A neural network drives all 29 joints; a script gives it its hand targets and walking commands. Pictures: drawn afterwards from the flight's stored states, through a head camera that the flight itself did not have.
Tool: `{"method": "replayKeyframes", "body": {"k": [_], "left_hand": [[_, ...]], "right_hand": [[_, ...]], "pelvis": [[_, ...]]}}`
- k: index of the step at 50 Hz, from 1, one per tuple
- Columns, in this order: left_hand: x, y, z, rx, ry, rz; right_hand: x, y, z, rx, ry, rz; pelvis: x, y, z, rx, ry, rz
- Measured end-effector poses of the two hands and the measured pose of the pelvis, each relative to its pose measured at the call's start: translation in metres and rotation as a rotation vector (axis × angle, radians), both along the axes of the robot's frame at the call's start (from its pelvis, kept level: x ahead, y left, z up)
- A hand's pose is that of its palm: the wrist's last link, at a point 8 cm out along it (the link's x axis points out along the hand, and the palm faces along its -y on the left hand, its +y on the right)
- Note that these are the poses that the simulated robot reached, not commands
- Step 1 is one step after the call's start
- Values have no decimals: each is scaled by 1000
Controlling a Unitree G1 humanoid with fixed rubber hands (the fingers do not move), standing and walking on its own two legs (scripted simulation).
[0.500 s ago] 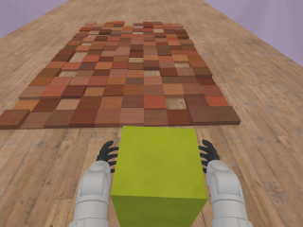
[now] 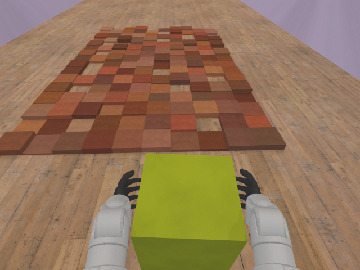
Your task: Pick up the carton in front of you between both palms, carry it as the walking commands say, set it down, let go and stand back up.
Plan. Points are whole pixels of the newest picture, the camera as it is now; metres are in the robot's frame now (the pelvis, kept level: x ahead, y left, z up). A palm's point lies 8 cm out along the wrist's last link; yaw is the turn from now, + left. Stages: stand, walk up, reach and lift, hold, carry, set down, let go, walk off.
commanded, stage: hold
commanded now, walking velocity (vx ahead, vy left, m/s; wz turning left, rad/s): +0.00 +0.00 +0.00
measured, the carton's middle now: (186, 217) +0.28 +0.00 -0.03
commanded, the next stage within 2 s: carry in 0.18 s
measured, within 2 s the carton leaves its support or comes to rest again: neither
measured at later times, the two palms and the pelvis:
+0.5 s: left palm (129, 177) +0.33 +0.14 +0.06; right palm (252, 177) +0.34 -0.16 +0.06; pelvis +0.06 -0.01 -0.02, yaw +2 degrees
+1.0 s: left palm (137, 113) +0.58 +0.16 +0.08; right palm (228, 110) +0.60 -0.14 +0.08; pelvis +0.32 -0.01 +0.00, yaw +1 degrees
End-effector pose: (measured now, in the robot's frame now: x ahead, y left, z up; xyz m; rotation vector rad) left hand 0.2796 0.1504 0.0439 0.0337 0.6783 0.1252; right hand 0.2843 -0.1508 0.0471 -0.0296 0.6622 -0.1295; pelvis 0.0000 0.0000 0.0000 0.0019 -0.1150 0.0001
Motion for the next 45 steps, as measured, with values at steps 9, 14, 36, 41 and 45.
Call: {"method": "replayKeyframes", "body": {"k": [9,14,36,41,45], "left_hand": [[-1,0,0,-2,-2,2],[5,0,3,-4,-14,6],[144,-15,23,-52,42,34],[193,-19,25,-57,46,61],[232,-8,36,-61,57,117]], "right_hand": [[-1,0,0,1,-2,-1],[5,0,2,10,-14,-6],[134,-14,15,84,42,-81],[194,-19,22,87,46,-60],[250,-6,35,91,61,-12]], "pelvis": [[-2,0,-1,0,10,-1],[3,0,-4,0,86,-4],[158,-8,-16,-22,211,-19],[210,-20,-14,-13,208,41],[255,-20,-2,15,219,37]]}}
